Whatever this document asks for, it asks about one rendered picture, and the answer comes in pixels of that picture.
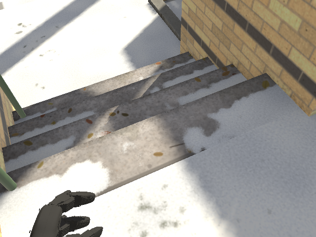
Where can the left robot hand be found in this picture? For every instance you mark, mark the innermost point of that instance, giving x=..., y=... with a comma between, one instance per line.
x=51, y=223

